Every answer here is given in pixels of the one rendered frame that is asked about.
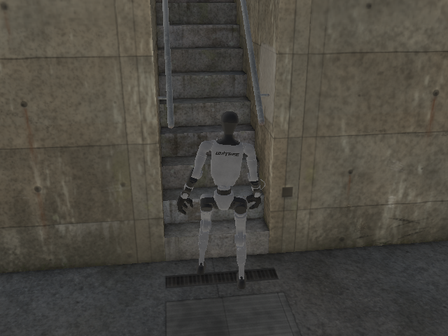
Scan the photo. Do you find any robot left shin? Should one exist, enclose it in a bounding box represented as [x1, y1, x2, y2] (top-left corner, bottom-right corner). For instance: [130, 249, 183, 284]
[198, 220, 209, 266]

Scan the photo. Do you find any robot right hand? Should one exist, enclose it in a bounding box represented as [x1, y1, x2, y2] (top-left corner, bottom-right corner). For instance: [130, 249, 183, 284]
[246, 193, 261, 209]

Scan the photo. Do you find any left robot upper arm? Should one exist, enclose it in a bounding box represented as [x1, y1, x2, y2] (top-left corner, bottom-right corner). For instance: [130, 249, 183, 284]
[191, 140, 214, 179]

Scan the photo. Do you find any left robot forearm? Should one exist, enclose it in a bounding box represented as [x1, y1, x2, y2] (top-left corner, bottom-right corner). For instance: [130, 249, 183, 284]
[181, 168, 197, 199]

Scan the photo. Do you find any humanoid robot torso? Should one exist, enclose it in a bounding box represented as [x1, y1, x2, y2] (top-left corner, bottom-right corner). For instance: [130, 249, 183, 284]
[211, 137, 244, 210]

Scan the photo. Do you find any robot left hand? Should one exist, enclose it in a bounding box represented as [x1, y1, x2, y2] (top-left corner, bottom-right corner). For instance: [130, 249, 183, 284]
[177, 195, 193, 215]

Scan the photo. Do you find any right robot forearm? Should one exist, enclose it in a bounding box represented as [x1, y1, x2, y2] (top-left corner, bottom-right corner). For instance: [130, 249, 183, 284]
[251, 171, 261, 197]

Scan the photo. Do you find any right robot upper arm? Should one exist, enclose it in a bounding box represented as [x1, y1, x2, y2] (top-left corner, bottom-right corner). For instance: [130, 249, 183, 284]
[242, 142, 258, 181]

